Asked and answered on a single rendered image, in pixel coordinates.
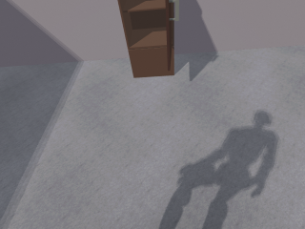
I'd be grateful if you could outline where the handle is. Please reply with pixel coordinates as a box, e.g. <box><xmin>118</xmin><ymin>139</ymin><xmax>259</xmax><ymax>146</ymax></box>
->
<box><xmin>169</xmin><ymin>0</ymin><xmax>179</xmax><ymax>21</ymax></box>

